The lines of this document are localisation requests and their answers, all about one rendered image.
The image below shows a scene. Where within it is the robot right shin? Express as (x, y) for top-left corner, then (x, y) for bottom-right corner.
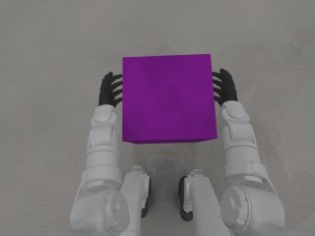
(183, 169), (211, 211)

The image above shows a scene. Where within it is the right robot forearm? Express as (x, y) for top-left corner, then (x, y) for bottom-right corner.
(218, 100), (285, 215)

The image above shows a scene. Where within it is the left robot forearm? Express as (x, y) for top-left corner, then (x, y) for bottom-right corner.
(70, 104), (122, 227)

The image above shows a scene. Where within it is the robot left upper arm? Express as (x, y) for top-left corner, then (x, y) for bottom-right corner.
(45, 189), (131, 236)

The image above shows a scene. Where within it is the robot left hand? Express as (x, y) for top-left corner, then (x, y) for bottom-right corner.
(98, 72), (123, 108)

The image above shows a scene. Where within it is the left robot thigh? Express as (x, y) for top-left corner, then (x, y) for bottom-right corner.
(119, 170), (150, 236)

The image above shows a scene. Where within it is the robot right upper arm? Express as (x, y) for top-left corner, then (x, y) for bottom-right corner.
(220, 184), (315, 236)

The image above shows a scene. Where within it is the robot right hand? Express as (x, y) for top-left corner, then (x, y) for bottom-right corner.
(212, 68), (238, 107)

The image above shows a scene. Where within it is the carton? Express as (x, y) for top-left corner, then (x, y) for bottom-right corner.
(122, 53), (218, 145)

